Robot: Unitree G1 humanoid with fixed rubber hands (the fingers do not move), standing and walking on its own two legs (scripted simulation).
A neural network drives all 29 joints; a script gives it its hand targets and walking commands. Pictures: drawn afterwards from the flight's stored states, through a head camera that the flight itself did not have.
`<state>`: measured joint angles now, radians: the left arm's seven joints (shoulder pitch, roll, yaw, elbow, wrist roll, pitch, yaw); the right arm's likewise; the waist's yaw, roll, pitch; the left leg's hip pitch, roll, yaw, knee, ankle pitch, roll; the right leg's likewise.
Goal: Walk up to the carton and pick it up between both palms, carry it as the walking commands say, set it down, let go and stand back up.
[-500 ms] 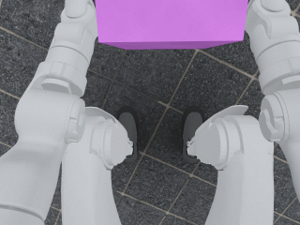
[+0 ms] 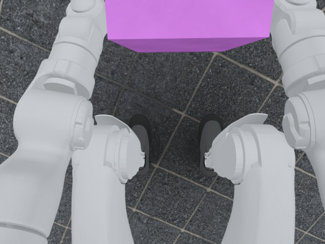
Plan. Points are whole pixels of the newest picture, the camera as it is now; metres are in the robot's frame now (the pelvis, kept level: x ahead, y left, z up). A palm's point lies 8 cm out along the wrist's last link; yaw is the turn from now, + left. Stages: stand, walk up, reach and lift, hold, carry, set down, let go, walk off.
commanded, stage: reach and lift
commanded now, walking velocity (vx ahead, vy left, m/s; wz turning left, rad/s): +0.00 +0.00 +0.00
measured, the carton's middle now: out of the picture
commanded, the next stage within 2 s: none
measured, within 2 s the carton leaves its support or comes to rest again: leaves its support in 0.34 s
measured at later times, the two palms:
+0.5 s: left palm out of the picture +0.54 +0.13 -0.14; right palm out of the picture +0.54 -0.19 -0.14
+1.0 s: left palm out of the picture +0.55 +0.14 -0.08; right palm out of the picture +0.54 -0.19 -0.08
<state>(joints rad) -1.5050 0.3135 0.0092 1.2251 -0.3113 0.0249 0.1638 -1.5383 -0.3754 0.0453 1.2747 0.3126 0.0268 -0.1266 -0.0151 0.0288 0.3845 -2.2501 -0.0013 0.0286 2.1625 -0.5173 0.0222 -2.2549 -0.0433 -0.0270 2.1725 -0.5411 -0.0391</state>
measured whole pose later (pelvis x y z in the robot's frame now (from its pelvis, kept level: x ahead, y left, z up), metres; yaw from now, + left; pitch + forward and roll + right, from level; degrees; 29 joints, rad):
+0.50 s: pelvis +0.00 +0.00 +0.00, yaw -1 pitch +37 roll +1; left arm -1.35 0.24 0.18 1.01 -0.16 0.18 0.16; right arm -1.40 -0.34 -0.08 1.07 0.17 0.20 -0.12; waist -0.01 0.02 0.26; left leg -2.25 -0.02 0.02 2.18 -0.57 0.00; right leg -2.27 -0.01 -0.01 2.18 -0.55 -0.03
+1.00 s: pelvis +0.01 +0.00 +0.04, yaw -1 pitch +43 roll +2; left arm -1.23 0.15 0.37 0.77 0.01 0.30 0.11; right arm -1.29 -0.23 -0.28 0.85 -0.02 0.31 -0.06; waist -0.01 0.01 0.09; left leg -2.23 -0.03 0.02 2.04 -0.57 -0.01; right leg -2.25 0.01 0.01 2.05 -0.54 -0.02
